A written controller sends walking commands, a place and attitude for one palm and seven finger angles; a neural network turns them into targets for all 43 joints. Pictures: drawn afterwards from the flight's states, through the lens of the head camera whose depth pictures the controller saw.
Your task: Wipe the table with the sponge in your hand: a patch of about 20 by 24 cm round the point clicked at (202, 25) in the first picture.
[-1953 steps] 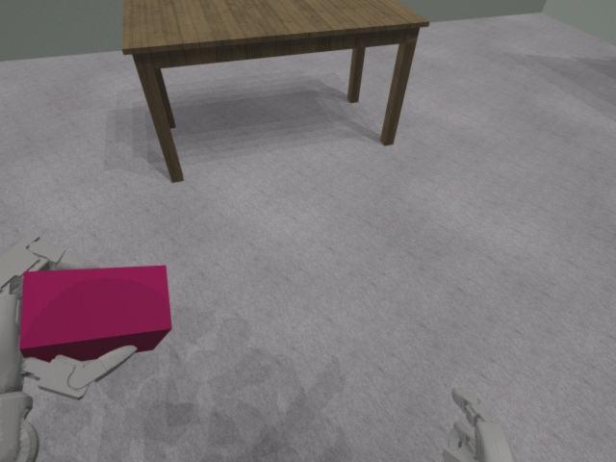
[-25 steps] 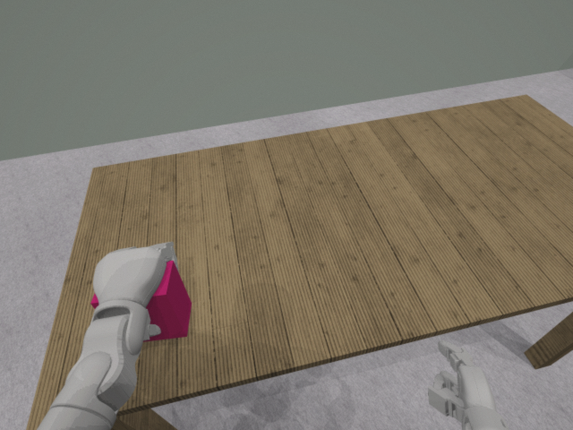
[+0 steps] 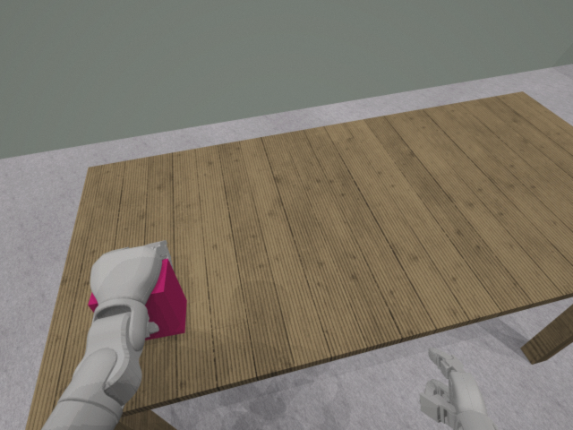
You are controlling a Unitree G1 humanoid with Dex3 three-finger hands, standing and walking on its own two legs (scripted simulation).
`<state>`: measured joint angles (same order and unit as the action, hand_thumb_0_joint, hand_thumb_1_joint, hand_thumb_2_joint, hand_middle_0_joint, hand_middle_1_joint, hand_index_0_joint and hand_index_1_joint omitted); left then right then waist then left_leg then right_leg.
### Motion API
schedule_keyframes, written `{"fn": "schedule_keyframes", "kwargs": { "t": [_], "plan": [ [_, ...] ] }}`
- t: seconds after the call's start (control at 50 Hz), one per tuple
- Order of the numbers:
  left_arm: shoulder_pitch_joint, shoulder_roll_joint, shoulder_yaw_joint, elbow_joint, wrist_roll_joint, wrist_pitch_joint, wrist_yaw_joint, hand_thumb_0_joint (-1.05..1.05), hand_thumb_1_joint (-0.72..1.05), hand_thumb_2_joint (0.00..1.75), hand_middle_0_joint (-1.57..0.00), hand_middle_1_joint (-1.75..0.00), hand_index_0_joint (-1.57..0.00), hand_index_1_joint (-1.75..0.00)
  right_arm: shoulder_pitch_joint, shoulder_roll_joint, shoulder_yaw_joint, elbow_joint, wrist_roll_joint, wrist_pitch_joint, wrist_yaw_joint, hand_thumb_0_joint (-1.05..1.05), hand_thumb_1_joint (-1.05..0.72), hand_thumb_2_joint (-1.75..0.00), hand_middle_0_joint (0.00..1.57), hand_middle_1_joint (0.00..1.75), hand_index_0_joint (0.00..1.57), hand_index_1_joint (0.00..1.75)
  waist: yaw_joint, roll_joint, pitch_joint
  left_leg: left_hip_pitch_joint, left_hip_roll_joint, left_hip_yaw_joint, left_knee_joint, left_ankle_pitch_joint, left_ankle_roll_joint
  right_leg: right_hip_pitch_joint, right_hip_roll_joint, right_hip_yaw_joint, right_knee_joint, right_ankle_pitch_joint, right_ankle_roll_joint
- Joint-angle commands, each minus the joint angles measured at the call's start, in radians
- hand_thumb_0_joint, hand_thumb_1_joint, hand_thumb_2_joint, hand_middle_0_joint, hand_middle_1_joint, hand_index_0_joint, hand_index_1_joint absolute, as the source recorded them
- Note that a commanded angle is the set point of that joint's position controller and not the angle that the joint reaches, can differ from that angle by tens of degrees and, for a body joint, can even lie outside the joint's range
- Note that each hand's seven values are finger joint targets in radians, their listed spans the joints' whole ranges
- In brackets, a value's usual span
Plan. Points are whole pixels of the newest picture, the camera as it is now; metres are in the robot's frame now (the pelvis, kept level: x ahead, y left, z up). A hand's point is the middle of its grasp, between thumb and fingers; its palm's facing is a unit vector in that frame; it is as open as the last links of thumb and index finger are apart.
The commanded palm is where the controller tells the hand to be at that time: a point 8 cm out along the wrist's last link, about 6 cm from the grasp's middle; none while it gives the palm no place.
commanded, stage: lower the sponge onto the table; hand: left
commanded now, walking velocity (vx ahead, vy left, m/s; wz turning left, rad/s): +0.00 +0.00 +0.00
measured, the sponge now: (147, 308) +0.27 +0.27 -0.01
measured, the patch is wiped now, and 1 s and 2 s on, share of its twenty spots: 0.00 0.00 0.15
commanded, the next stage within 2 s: wipe forward along the first lane in 1.26 s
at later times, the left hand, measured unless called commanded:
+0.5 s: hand (143, 303) +0.27 +0.27 +0.01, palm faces -0.05 -0.05 -1.00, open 10.3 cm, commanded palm +0.25 +0.26 +0.06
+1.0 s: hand (144, 313) +0.26 +0.28 -0.02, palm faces -0.10 -0.06 -0.99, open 10.3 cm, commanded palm +0.24 +0.27 +0.04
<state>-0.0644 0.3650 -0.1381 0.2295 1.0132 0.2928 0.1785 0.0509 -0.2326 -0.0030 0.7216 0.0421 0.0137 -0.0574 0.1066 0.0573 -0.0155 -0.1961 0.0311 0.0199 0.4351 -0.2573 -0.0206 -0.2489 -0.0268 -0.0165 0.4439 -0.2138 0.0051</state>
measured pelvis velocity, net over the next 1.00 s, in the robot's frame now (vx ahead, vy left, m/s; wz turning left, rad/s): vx -0.01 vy -0.01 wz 0.00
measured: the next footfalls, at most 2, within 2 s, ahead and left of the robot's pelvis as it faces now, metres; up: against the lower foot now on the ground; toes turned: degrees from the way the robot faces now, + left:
none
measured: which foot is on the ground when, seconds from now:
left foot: down 0.00-1.00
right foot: down 0.00-1.00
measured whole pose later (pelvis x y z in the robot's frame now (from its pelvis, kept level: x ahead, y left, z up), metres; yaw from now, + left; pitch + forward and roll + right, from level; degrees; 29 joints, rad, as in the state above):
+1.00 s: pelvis -0.01 -0.01 -0.01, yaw +0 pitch +3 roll +0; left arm -0.11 0.34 -0.10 0.47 1.01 0.29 0.29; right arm 0.09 -0.25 -0.04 0.75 0.06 0.01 -0.06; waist 0.07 0.04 -0.04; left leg -0.30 0.04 0.02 0.51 -0.27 -0.03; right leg -0.35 -0.02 -0.01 0.52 -0.23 0.00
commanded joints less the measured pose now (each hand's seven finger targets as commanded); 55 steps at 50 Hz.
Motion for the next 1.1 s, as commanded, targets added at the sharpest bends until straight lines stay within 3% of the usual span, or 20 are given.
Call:
{"fn": "schedule_keyframes", "kwargs": {
  "t": [0.0,0.1,0.12,0.18,0.22,0.28,0.32,0.34,0.42,0.5,0.52,0.58,0.62,0.68,0.78,0.82,0.92,0.94,1.02,1.08],
  "plan": [
    [-0.192,0.182,0.125,-0.161,0.017,0.058,0.065,0.00,0.10,1.30,-1.20,-1.60,-1.20,-1.60,-0.170,-0.135,-0.047,-0.154,0.003,-0.043,0.003,0.00,-0.90,-0.90,0.20,0.30,0.20,0.30,0.009,-0.031,-0.285,0.054,-0.039,-0.030,-0.033,0.332,0.028,0.145,0.030,0.022,-0.021,0.298,-0.075],
    [-0.218,0.148,0.061,-0.136,-0.003,0.088,0.016,0.00,0.10,1.30,-1.20,-1.60,-1.20,-1.60,-0.178,-0.141,-0.042,-0.160,0.009,-0.035,0.001,0.00,-0.90,-0.90,0.20,0.30,0.20,0.30,-0.019,-0.077,-0.228,0.038,-0.045,-0.023,-0.031,0.261,0.046,0.115,0.025,0.022,-0.038,0.250,-0.063],
    [-0.230,0.212,0.116,-0.151,-0.006,0.077,0.013,0.00,0.10,1.30,-1.20,-1.60,-1.20,-1.60,-0.170,-0.148,-0.043,-0.160,0.007,-0.034,-0.003,0.00,-0.90,-0.90,0.20,0.30,0.20,0.30,-0.014,-0.081,-0.233,0.038,-0.048,-0.031,-0.033,0.249,0.048,0.123,0.031,0.040,-0.041,0.235,-0.069],
    [-0.278,0.171,0.067,-0.186,0.012,0.022,0.005,0.00,0.10,1.30,-1.20,-1.60,-1.20,-1.60,-0.154,-0.134,-0.046,-0.167,0.001,-0.047,-0.009,0.00,-0.90,-0.90,0.20,0.30,0.20,0.30,-0.025,-0.057,-0.258,0.051,-0.052,-0.027,-0.017,0.249,0.055,0.105,0.028,0.025,-0.028,0.233,-0.065],
    [-0.324,0.237,0.123,-0.202,0.025,-0.017,0.026,0.00,0.10,1.30,-1.20,-1.60,-1.20,-1.60,-0.136,-0.137,-0.050,-0.155,-0.008,-0.051,-0.014,0.00,-0.90,-0.90,0.20,0.30,0.20,0.30,-0.022,-0.025,-0.254,0.057,-0.052,-0.038,-0.016,0.237,0.051,0.085,0.038,0.048,-0.033,0.200,-0.073],
    [-0.302,0.187,0.097,-0.183,0.040,-0.055,0.062,0.00,0.10,1.30,-1.20,-1.60,-1.20,-1.60,-0.120,-0.123,-0.056,-0.151,-0.009,-0.061,-0.013,0.00,-0.90,-0.90,0.20,0.30,0.20,0.30,-0.026,-0.004,-0.262,0.054,-0.049,-0.031,-0.006,0.248,0.047,0.072,0.036,0.034,-0.020,0.222,-0.073],
    [-0.293,0.241,0.158,-0.168,0.043,-0.050,0.089,0.00,0.10,1.30,-1.20,-1.60,-1.20,-1.60,-0.116,-0.132,-0.060,-0.143,-0.009,-0.056,-0.012,0.00,-0.90,-0.90,0.20,0.30,0.20,0.30,-0.011,0.008,-0.263,0.048,-0.049,-0.036,-0.013,0.241,0.038,0.073,0.043,0.053,-0.023,0.202,-0.081],
    [-0.287,0.180,0.111,-0.155,0.039,-0.043,0.096,0.00,0.10,1.30,-1.20,-1.60,-1.20,-1.60,-0.120,-0.122,-0.059,-0.149,-0.002,-0.057,-0.011,0.00,-0.90,-0.90,0.20,0.30,0.20,0.30,-0.019,0.022,-0.270,0.039,-0.048,-0.024,-0.014,0.228,0.039,0.074,0.039,0.027,-0.018,0.187,-0.074],
    [-0.270,0.214,0.154,-0.040,0.018,0.015,0.110,0.00,0.10,1.30,-1.20,-1.60,-1.20,-1.60,-0.140,-0.139,-0.054,-0.133,0.009,-0.046,-0.012,0.00,-0.90,-0.90,0.20,0.30,0.20,0.30,-0.011,-0.039,-0.218,0.001,-0.048,-0.024,-0.029,0.178,0.035,0.064,0.036,0.042,-0.039,0.139,-0.071],
    [-0.296,0.155,0.083,0.009,0.013,0.043,0.084,0.00,0.10,1.30,-1.20,-1.60,-1.20,-1.60,-0.149,-0.137,-0.051,-0.141,0.015,-0.042,-0.013,0.00,-0.90,-0.90,0.20,0.30,0.20,0.30,-0.023,-0.081,-0.224,-0.010,-0.051,-0.013,-0.018,0.156,0.045,0.056,0.027,0.027,-0.037,0.129,-0.060],
    [-0.302,0.215,0.132,0.017,0.012,0.042,0.080,0.00,0.10,1.30,-1.20,-1.60,-1.20,-1.60,-0.143,-0.146,-0.051,-0.136,0.013,-0.039,-0.016,0.00,-0.90,-0.90,0.20,0.30,0.20,0.30,-0.021,-0.071,-0.219,-0.014,-0.054,-0.020,-0.021,0.141,0.044,0.055,0.032,0.040,-0.042,0.102,-0.064],
    [-0.342,0.175,0.086,-0.006,0.025,0.004,0.067,0.00,0.10,1.30,-1.20,-1.60,-1.20,-1.60,-0.126,-0.137,-0.055,-0.144,0.009,-0.046,-0.016,0.00,-0.90,-0.90,0.20,0.30,0.20,0.30,-0.033,-0.052,-0.260,-0.005,-0.055,-0.019,-0.002,0.167,0.051,0.055,0.030,0.026,-0.017,0.149,-0.064],
    [-0.344,0.233,0.141,-0.020,0.030,-0.023,0.073,0.00,0.10,1.30,-1.20,-1.60,-1.20,-1.60,-0.107,-0.143,-0.060,-0.141,0.001,-0.048,-0.020,0.00,-0.90,-0.90,0.20,0.30,0.20,0.30,-0.029,-0.050,-0.284,-0.003,-0.057,-0.024,0.006,0.176,0.051,0.061,0.037,0.046,-0.012,0.166,-0.067],
    [-0.359,0.177,0.099,-0.032,0.044,-0.067,0.097,0.00,0.10,1.30,-1.20,-1.60,-1.20,-1.60,-0.090,-0.128,-0.066,-0.138,-0.002,-0.056,-0.017,0.00,-0.90,-0.90,0.20,0.30,0.20,0.30,-0.039,-0.024,-0.286,-0.005,-0.052,-0.019,0.019,0.188,0.049,0.038,0.033,0.033,0.002,0.188,-0.068],
    [-0.282,0.171,0.130,-0.005,0.041,-0.062,0.149,0.00,0.10,1.30,-1.20,-1.60,-1.20,-1.60,-0.084,-0.131,-0.076,-0.131,0.000,-0.055,-0.010,0.00,-0.90,-0.90,0.20,0.30,0.20,0.30,-0.029,-0.051,-0.297,-0.019,-0.045,-0.017,0.027,0.215,0.041,0.045,0.032,0.032,0.016,0.236,-0.067],
    [-0.257,0.230,0.193,0.040,0.029,-0.034,0.161,0.00,0.10,1.30,-1.20,-1.60,-1.20,-1.60,-0.091,-0.144,-0.075,-0.120,0.003,-0.049,-0.011,0.00,-0.90,-0.90,0.20,0.30,0.20,0.30,-0.018,-0.070,-0.273,-0.040,-0.047,-0.018,0.018,0.189,0.038,0.049,0.034,0.050,0.005,0.213,-0.068],
    [-0.309,0.209,0.152,0.050,0.028,0.002,0.155,0.00,0.10,1.30,-1.20,-1.60,-1.20,-1.60,-0.109,-0.145,-0.071,-0.124,0.011,-0.044,-0.011,0.00,-0.90,-0.90,0.20,0.30,0.20,0.30,-0.028,-0.037,-0.259,-0.047,-0.050,-0.020,0.015,0.158,0.040,0.026,0.034,0.039,0.007,0.148,-0.067],
    [-0.338,0.152,0.091,0.036,0.026,-0.002,0.148,0.00,0.10,1.30,-1.20,-1.60,-1.20,-1.60,-0.101,-0.137,-0.070,-0.132,0.013,-0.047,-0.013,0.00,-0.90,-0.90,0.20,0.30,0.20,0.30,-0.042,-0.024,-0.275,-0.040,-0.048,-0.011,0.020,0.156,0.046,0.023,0.030,0.016,0.014,0.149,-0.062],
    [-0.322,0.210,0.141,0.076,0.031,-0.025,0.135,0.00,0.10,1.30,-1.20,-1.60,-1.20,-1.60,-0.083,-0.144,-0.073,-0.121,0.008,-0.047,-0.017,0.00,-0.90,-0.90,0.20,0.30,0.20,0.30,-0.042,-0.052,-0.264,-0.051,-0.051,-0.022,0.035,0.154,0.046,0.006,0.037,0.037,0.015,0.155,-0.067],
    [-0.325,0.138,0.075,0.088,0.044,-0.040,0.132,0.00,0.10,1.30,-1.20,-1.60,-1.20,-1.60,-0.075,-0.135,-0.075,-0.129,0.008,-0.048,-0.012,0.00,-0.90,-0.90,0.20,0.30,0.20,0.30,-0.048,-0.046,-0.264,-0.060,-0.049,-0.021,0.043,0.152,0.045,-0.019,0.037,0.015,0.030,0.145,-0.067]
  ]
}}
